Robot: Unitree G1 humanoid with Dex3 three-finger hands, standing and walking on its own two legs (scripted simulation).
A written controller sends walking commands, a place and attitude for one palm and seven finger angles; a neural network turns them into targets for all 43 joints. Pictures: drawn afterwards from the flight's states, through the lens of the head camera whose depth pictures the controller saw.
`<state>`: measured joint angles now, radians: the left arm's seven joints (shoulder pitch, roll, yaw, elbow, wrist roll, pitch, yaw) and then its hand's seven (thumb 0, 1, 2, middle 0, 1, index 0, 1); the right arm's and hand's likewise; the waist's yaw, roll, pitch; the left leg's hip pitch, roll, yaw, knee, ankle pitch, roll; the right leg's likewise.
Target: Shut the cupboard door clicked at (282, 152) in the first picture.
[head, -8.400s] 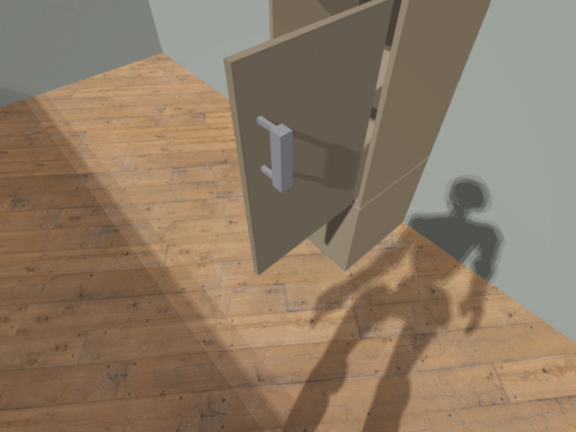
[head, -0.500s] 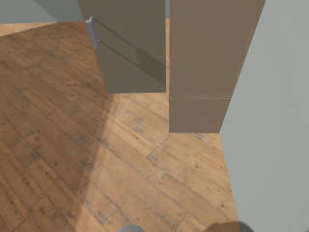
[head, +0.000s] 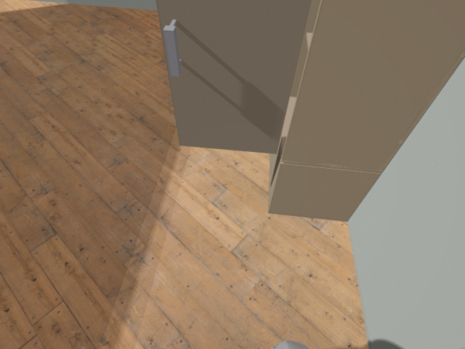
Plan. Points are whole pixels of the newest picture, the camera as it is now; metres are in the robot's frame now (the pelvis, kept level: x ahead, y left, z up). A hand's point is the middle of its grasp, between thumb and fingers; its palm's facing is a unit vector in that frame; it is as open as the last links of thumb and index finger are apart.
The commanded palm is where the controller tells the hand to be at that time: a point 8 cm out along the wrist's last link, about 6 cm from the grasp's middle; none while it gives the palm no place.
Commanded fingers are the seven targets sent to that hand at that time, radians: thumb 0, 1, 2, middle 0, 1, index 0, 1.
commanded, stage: take the last steps up to it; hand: left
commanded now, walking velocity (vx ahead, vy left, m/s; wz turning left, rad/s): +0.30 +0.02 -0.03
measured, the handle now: (174, 48) +0.82 +0.23 +0.08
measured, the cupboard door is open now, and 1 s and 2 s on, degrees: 91 91 91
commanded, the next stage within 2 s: come to a stop and stand still in 0.62 s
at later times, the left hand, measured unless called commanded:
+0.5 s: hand (160, 300) +0.23 +0.17 -0.15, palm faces +0.06 -0.97 -0.23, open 7.1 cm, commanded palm none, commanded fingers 0.00 0.90 0.90 -0.20 -0.30 -0.20 -0.30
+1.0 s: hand (162, 249) +0.35 +0.20 -0.18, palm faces +0.02 -0.98 -0.21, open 7.3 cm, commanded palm none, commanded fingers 0.00 0.90 0.90 -0.20 -0.30 -0.20 -0.30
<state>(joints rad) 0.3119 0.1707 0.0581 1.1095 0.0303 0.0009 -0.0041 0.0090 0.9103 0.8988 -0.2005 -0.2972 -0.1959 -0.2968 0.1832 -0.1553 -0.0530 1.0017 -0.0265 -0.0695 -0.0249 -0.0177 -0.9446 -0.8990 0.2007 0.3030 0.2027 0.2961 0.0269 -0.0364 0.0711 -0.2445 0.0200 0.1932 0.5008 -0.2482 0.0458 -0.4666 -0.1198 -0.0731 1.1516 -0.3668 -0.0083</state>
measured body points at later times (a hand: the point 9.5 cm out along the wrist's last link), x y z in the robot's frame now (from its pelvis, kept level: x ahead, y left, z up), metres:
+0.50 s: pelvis +0.18 -0.02 +0.01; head +0.21 -0.03 +0.46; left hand +0.22 +0.22 -0.13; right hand +0.18 -0.24 -0.15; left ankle +0.20 +0.12 -0.68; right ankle +0.17 -0.11 -0.73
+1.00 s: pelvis +0.31 +0.01 -0.01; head +0.33 +0.01 +0.44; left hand +0.34 +0.25 -0.16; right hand +0.36 -0.22 -0.16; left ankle +0.34 +0.12 -0.73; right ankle +0.32 -0.11 -0.74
